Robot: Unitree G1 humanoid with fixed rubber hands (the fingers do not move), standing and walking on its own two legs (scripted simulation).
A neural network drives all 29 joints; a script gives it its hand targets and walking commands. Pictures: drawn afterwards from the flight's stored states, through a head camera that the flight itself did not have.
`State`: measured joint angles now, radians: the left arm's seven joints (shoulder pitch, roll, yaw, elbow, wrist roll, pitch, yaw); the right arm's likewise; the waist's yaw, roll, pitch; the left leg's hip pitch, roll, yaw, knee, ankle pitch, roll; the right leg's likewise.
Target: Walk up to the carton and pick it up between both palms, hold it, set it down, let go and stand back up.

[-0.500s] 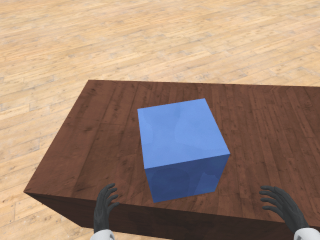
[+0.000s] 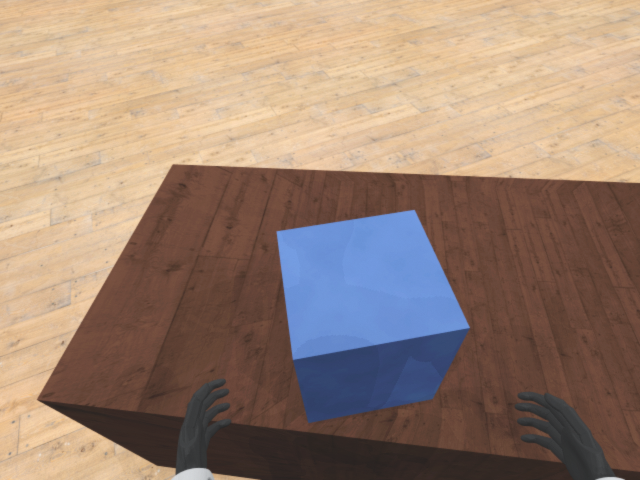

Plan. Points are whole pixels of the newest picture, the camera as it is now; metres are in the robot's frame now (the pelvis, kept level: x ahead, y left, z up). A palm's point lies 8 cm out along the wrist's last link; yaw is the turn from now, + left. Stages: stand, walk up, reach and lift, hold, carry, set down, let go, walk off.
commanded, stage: set down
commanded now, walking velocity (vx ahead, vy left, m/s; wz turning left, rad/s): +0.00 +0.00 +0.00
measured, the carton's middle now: (359, 320) +0.38 +0.02 -0.07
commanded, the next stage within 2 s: let go in 1.44 s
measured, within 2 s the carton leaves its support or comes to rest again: neither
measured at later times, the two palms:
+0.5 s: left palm (189, 468) +0.15 +0.22 -0.06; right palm (592, 475) +0.20 -0.26 -0.07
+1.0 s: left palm (184, 457) +0.16 +0.22 -0.06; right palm (573, 475) +0.20 -0.24 -0.06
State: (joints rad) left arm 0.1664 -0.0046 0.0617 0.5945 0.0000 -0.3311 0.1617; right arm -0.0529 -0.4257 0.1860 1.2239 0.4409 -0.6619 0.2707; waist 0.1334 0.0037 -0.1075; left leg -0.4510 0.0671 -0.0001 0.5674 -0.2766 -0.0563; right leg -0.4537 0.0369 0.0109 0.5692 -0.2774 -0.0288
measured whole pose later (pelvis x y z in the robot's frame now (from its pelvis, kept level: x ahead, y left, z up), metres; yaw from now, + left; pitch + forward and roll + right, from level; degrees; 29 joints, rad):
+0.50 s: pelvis +0.00 +0.00 +0.00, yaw +0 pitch +7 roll +0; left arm 0.19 0.03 0.06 0.59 0.00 -0.20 0.13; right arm -0.01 -0.41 0.15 1.14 0.40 -0.55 0.22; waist 0.12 -0.01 -0.10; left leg -0.41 0.07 0.00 0.57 -0.28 -0.05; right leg -0.41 0.04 0.01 0.57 -0.28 -0.03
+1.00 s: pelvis +0.01 +0.01 +0.01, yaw +1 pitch +3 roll +0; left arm 0.19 0.06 0.05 0.57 0.00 -0.06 0.11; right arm 0.04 -0.35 0.08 1.09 0.29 -0.42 0.17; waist 0.10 -0.01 -0.10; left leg -0.28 0.05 0.00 0.51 -0.28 -0.04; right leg -0.28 0.02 0.01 0.50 -0.28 -0.02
